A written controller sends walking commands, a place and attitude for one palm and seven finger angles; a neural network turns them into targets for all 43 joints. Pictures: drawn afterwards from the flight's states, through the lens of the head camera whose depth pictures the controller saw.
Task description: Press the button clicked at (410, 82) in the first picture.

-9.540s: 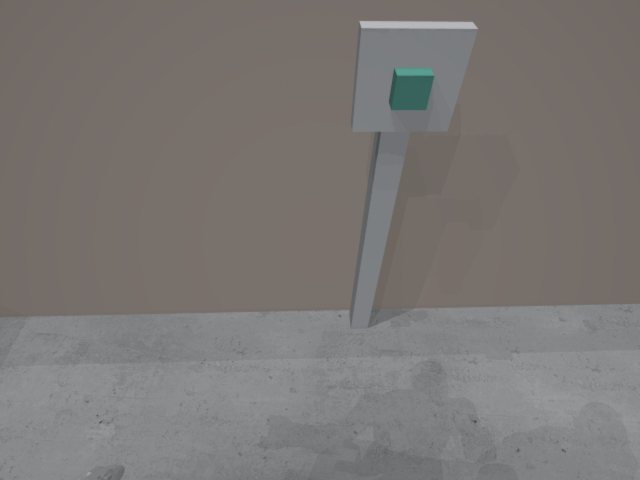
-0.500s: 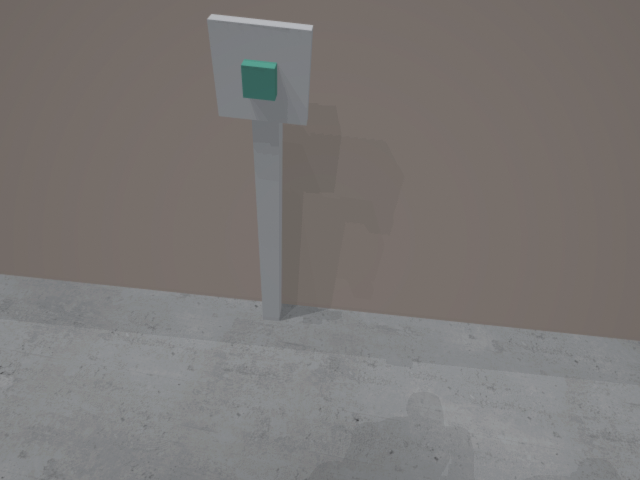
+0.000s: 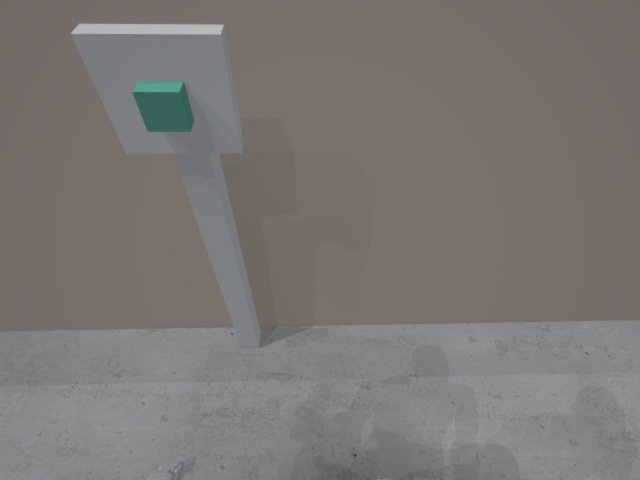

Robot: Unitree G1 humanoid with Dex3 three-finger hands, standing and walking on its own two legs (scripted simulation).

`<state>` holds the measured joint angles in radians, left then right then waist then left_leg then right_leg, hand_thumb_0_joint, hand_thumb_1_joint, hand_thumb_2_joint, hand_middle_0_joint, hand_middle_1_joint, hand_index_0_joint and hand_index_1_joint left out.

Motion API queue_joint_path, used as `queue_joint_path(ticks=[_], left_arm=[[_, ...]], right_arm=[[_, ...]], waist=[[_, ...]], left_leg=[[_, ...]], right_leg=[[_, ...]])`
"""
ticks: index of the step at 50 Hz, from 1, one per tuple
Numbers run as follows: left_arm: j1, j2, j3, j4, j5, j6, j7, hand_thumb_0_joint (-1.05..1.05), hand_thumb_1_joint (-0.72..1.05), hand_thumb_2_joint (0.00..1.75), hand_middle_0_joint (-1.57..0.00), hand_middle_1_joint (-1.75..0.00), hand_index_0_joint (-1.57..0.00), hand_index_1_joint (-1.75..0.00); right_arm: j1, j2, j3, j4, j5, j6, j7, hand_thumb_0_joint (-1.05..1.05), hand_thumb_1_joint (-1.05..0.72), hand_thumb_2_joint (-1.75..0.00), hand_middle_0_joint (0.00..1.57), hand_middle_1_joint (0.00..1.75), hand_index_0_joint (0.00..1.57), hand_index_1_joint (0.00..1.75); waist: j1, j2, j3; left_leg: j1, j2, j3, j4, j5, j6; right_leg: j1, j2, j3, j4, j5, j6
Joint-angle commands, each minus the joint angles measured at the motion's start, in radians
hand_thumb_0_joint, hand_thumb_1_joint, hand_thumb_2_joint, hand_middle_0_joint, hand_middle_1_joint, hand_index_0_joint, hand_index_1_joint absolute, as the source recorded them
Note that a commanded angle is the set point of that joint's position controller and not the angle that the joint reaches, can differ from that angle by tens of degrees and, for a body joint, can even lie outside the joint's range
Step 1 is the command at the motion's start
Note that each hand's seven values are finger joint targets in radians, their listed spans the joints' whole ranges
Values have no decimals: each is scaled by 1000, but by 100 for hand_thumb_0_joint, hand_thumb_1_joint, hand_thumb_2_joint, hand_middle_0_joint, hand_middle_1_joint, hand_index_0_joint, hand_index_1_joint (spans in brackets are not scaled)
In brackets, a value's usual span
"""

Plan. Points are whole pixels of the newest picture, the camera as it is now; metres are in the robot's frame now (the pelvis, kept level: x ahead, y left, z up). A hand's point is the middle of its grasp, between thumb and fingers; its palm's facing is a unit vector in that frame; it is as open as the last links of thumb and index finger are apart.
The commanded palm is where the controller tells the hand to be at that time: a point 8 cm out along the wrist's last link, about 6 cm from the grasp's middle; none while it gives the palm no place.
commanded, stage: come to a stop and stand still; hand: left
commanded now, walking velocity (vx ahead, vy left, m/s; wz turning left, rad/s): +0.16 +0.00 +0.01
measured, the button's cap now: (165, 105) +0.57 +0.23 +0.17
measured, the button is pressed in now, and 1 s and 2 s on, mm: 0 0 0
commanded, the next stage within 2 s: look again from close up in 1.28 s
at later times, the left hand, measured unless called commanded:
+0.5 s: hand out of the picture +0.08 +0.21 -0.17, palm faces +0.03 -0.97 -0.23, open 7.4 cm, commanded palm none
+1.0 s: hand out of the picture +0.02 +0.15 -0.16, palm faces +0.02 -0.98 -0.19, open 7.3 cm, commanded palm none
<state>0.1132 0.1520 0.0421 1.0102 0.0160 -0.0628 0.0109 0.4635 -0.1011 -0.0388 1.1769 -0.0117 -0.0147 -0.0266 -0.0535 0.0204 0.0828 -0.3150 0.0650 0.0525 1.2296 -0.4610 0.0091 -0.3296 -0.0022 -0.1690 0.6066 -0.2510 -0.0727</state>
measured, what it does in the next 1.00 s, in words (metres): steps on the spot: left foot, then right foot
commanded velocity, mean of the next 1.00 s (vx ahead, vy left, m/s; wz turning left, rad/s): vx -0.09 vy -0.03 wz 0.00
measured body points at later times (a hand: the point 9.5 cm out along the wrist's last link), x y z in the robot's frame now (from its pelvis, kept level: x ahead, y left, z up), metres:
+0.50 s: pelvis +0.05 +0.02 +0.01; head +0.09 +0.02 +0.46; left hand +0.08 +0.26 -0.15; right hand +0.16 -0.21 -0.13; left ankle +0.14 +0.15 -0.72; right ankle +0.01 -0.11 -0.67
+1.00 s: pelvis +0.00 -0.03 +0.02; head +0.00 -0.02 +0.47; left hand +0.02 +0.20 -0.14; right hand -0.03 -0.24 -0.14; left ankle -0.01 +0.10 -0.72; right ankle +0.03 -0.12 -0.72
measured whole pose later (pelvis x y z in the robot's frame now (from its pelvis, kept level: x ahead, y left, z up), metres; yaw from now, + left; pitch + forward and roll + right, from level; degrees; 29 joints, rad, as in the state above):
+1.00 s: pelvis +0.00 -0.03 +0.02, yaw -2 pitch -2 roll +0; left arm 0.25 0.16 0.02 1.12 0.01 0.01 0.03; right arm 0.31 -0.12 -0.02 1.15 -0.01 0.01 -0.04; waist 0.01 -0.01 0.02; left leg -0.15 0.03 0.03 0.44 -0.26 -0.02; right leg -0.23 0.00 -0.09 0.44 -0.19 -0.04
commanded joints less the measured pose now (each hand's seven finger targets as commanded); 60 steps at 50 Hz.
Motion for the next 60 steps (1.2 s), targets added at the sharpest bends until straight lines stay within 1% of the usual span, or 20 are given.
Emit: queue_joint_path(ticks=[1, 9, 12, 13, 14, 18, 20, 25, 27, 28, 29, 30, 31, 34, 39, 41, 43, 46, 50, 60], left_arm=[[108, 95, 14, 4, 4, -1, 20, 0, 90, 90, -20, -30, -20, -30], [130, 103, 5, 36, -4, 31, 20, 0, 90, 90, -20, -30, -20, -30], [220, 74, 5, 23, -6, 62, 29, 0, 90, 90, -20, -30, -20, -30], [259, 68, 4, 26, -9, 77, 31, 0, 90, 90, -20, -30, -20, -30], [238, 98, 7, 18, -8, 87, 30, 0, 90, 90, -20, -30, -20, -30], [216, 94, 25, -10, 1, 91, 20, 0, 90, 90, -20, -30, -20, -30], [205, 90, 31, -32, 0, 97, 17, 0, 90, 90, -20, -30, -20, -30], [250, 60, 25, -40, 0, 94, 12, 0, 90, 90, -20, -30, -20, -30], [331, 70, 26, -9, 6, 85, 13, 0, 90, 90, -20, -30, -20, -30], [341, 115, 29, -8, 16, 79, 16, 0, 90, 90, -20, -30, -20, -30], [284, 189, 34, -31, 23, 70, 19, 0, 90, 90, -20, -30, -20, -30], [213, 218, 31, -65, 17, 77, 20, 0, 90, 90, -20, -30, -20, -30], [167, 211, 34, -70, 19, 68, 22, 0, 90, 90, -20, -30, -20, -30], [94, 145, 16, -65, 16, 59, 23, 0, 90, 90, -20, -30, -20, -30], [203, 141, 17, -2, 8, 47, 27, 0, 90, 90, -20, -30, -20, -30], [187, 134, 14, 24, -4, 48, 29, 0, 90, 90, -20, -30, -20, -30], [212, 85, -1, 42, -15, 49, 22, 0, 90, 90, -20, -30, -20, -30], [188, 85, -6, 75, -12, 56, 22, 0, 90, 90, -20, -30, -20, -30], [206, 83, -12, 103, -9, 61, 20, 0, 90, 90, -20, -30, -20, -30], [248, 55, -8, 109, -5, 54, 23, 0, 90, 90, -20, -30, -20, -30]], right_arm=[[24, -28, -6, -88, -13, 4, 11, 0, -90, -90, 20, 30, 20, 30], [-65, -56, 10, -93, -2, -2, 5, 0, -90, -90, 20, 30, 20, 30], [-102, -194, -21, -129, -5, -5, -5, 0, -90, -90, 20, 30, 20, 30], [-150, -222, -26, -137, -3, -1, -14, 0, -90, -90, 20, 30, 20, 30], [-150, -229, -30, -146, -7, 4, -23, 0, -90, -90, 20, 30, 20, 30], [-237, -254, -51, -195, -14, 17, -28, 0, -90, -90, 20, 30, 20, 30], [-251, -256, -59, -205, -14, 21, -25, 0, -90, -90, 20, 30, 20, 30], [-305, -250, -70, -227, -17, 29, -10, 0, -90, -90, 20, 30, 20, 30], [-322, -231, -71, -234, -9, 39, -2, 0, -90, -90, 20, 30, 20, 30], [-307, -186, -67, -240, -1, 45, 4, 0, -90, -90, 20, 30, 20, 30], [-306, -110, -50, -262, 3, 53, 12, 0, -90, -90, 20, 30, 20, 30], [-359, -115, -48, -281, 2, 63, 19, 0, -90, -90, 20, 30, 20, 30], [-380, -118, -49, -278, -5, 73, 18, 0, -90, -90, 20, 30, 20, 30], [-259, -125, -45, -199, -5, 60, 20, 0, -90, -90, 20, 30, 20, 30], [-233, -94, -19, -163, 2, 35, 7, 0, -90, -90, 20, 30, 20, 30], [-153, -83, -5, -118, 4, 22, -3, 0, -90, -90, 20, 30, 20, 30], [-143, -126, 2, -93, 1, 0, -11, 0, -90, -90, 20, 30, 20, 30], [-164, -121, 10, -70, 0, -5, -15, 0, -90, -90, 20, 30, 20, 30], [-134, -102, 11, -58, -3, 10, -13, 0, -90, -90, 20, 30, 20, 30], [-23, -69, 11, -44, -6, 16, -11, 0, -90, -90, 20, 30, 20, 30]], waist=[[12, -75, -30], [18, -121, -74], [43, 99, -55], [63, 272, -71], [36, 287, -84], [40, 109, -141], [37, 120, -175], [51, 201, -196], [88, 129, -179], [89, -13, -125], [67, -254, -48], [90, -235, -23], [83, -296, 16], [26, -190, 13], [77, -157, -70], [48, -115, -99], [78, 43, -99], [84, 113, -69], [83, 29, 23], [54, -58, 25]], left_leg=[[-105, 82, -21, -113, 73, -31], [149, 23, 23, -712, 403, -63], [162, 220, -137, -800, 879, 44], [146, 297, -204, -841, 1007, 108], [135, 336, -251, -893, 1036, 158], [208, 318, -173, -822, 987, 189], [208, 299, -145, -827, 916, 175], [122, 259, -132, -854, 580, 140], [-6, 194, -96, -808, 306, 84], [-104, 108, -58, -721, 147, 27], [-190, -4, 27, -571, 0, -45], [-95, -14, -29, -420, -69, -37], [-115, -16, -83, -328, -48, -22], [-93, -12, -58, -261, 65, -20], [-21, -14, -21, -577, 46, -35], [126, -11, -33, -814, 204, -30], [188, 91, -154, -888, 416, 14], [71, 96, -142, -925, 341, 16], [18, 48, -110, -962, 100, 4], [55, 11, -65, -900, 103, 8]], right_leg=[[-39, -290, 223, -374, 204, -101], [16, -170, 118, -188, 348, -22], [15, -69, 96, -43, 48, 73], [14, -48, 65, 72, -121, 95], [-3, -36, 88, 232, -311, 101], [-136, -36, 164, 466, -310, 100], [-129, -35, 164, 460, -287, 110], [10, -43, 108, 167, -233, 99], [168, -32, 68, -82, -34, 97], [196, -87, 154, -235, -9, 78], [94, -296, 420, -362, -78, -10], [-109, -375, 449, -433, -198, -85], [-170, -336, 491, -441, -217, -89], [-94, -235, 314, -359, -26, -59], [132, -235, 313, -285, 217, -88], [117, -211, 302, -243, 202, -49], [86, -110, 230, -212, 152, 29], [195, -92, 179, -218, 140, 59], [157, -98, 215, -298, -28, 57], [43, -105, 266, -360, -192, 53]])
